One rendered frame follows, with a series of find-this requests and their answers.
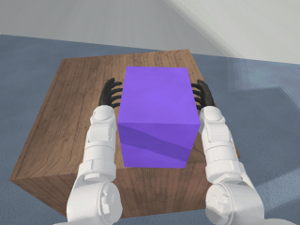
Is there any left robot hand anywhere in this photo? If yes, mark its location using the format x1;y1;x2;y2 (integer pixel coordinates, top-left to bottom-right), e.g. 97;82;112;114
98;78;123;108

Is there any right robot hand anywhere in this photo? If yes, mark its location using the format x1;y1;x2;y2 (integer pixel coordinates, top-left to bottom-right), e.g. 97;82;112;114
191;79;216;111

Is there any robot right upper arm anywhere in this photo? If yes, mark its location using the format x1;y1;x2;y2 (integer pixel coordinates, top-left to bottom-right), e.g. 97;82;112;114
205;182;296;225

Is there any robot right forearm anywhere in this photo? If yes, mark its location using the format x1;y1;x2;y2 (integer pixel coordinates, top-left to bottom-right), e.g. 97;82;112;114
198;106;264;211

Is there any robot left forearm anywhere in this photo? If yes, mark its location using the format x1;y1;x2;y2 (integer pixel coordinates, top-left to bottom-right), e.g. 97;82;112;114
67;105;117;218

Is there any pedestal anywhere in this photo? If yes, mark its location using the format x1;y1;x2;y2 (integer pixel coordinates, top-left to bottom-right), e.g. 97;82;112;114
8;49;241;218

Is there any robot left upper arm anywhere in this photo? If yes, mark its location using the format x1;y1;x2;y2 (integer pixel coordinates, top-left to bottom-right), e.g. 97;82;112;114
53;181;123;225

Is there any carton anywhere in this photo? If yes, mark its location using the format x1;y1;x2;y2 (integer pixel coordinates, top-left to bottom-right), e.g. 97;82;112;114
117;66;201;169

